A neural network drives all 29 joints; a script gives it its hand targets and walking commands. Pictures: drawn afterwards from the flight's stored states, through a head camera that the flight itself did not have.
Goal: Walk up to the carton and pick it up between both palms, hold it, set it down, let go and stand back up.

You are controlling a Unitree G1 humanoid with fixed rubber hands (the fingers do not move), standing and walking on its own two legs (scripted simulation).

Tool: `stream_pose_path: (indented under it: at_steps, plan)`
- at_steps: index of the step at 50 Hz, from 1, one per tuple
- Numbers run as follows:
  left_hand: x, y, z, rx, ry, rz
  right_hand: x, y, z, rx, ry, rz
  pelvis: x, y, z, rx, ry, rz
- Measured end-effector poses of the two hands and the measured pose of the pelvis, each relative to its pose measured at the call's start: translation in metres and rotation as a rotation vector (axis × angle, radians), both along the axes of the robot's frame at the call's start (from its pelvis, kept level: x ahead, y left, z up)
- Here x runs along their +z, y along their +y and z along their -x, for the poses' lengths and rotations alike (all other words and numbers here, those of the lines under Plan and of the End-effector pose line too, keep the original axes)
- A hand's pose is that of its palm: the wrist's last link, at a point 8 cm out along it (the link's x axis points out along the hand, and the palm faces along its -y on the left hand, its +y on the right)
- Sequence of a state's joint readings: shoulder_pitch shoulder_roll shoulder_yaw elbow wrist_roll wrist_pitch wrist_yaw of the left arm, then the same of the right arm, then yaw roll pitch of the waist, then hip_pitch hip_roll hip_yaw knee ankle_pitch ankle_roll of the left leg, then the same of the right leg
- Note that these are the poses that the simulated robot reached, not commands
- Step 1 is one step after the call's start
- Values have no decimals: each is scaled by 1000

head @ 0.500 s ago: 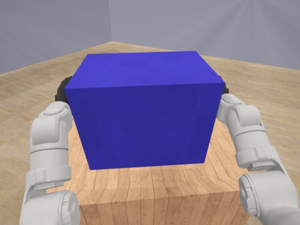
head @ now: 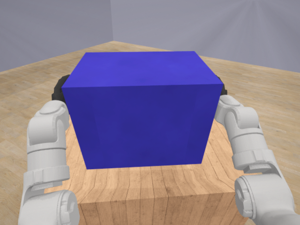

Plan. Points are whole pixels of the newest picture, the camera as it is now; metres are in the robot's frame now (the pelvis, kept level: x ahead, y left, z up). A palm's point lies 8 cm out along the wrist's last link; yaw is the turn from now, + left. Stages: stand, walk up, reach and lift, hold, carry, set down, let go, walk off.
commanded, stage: hold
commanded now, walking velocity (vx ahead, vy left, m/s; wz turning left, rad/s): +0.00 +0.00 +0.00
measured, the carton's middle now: (143, 107) +0.38 +0.00 +0.21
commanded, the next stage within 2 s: none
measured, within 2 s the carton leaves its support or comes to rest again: neither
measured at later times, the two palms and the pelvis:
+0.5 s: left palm (64, 106) +0.36 +0.19 +0.24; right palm (219, 102) +0.36 -0.21 +0.24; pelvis +0.00 +0.00 +0.00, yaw -1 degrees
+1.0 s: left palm (62, 106) +0.35 +0.20 +0.24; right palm (218, 100) +0.36 -0.20 +0.25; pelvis +0.00 +0.00 +0.00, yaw +0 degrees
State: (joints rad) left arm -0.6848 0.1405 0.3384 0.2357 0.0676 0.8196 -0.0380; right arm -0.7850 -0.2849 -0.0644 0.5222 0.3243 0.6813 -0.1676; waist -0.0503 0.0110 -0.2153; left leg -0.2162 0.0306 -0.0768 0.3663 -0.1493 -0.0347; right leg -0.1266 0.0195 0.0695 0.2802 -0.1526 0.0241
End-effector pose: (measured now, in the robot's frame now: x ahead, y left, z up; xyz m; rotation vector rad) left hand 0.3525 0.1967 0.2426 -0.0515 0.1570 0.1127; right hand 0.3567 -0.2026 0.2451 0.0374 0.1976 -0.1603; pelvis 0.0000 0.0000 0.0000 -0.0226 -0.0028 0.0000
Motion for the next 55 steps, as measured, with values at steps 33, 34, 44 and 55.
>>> stream_pose_path:
  at_steps: [33, 34, 44, 55]
  plan:
    - [-2, -1, 2, 4, -5, 2, -2, 0, 0, 17, -4, 24, 0, -1, 3, -3, 17, 2]
    - [-2, -1, 3, 6, -2, 4, -3, 0, 0, 17, 0, 21, 0, -1, 3, -2, 13, 1]
    - [-5, 0, -1, -2, 13, 16, -3, 1, 0, 4, 15, 11, 0, -1, 4, -2, 16, 0]
    - [-4, -1, -2, -10, 9, 7, -1, 0, 1, -1, 11, 17, 0, 2, 2, -7, 13, 0]
